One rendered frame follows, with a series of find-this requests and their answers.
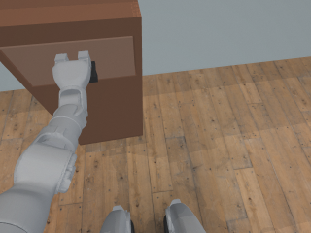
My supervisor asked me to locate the left robot upper arm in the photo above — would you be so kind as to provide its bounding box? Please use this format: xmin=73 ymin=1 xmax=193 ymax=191
xmin=0 ymin=142 xmax=78 ymax=233

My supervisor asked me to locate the drawer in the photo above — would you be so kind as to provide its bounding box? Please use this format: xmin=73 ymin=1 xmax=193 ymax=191
xmin=0 ymin=36 xmax=135 ymax=86

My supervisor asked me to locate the robot left shin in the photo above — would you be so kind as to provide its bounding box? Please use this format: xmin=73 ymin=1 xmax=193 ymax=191
xmin=112 ymin=205 xmax=124 ymax=211

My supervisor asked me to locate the right robot thigh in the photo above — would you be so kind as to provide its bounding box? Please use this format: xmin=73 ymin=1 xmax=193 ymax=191
xmin=165 ymin=203 xmax=206 ymax=233

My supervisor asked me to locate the cabinet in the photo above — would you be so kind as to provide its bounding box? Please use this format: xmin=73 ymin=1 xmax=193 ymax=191
xmin=0 ymin=0 xmax=143 ymax=146

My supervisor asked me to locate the robot left hand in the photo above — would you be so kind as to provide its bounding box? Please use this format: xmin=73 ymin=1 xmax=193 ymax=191
xmin=52 ymin=50 xmax=92 ymax=117

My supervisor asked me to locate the robot left forearm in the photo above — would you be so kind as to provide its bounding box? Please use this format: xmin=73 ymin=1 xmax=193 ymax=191
xmin=14 ymin=85 xmax=87 ymax=183

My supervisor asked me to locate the handle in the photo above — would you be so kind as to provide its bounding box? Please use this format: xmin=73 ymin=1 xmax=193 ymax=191
xmin=89 ymin=61 xmax=98 ymax=83

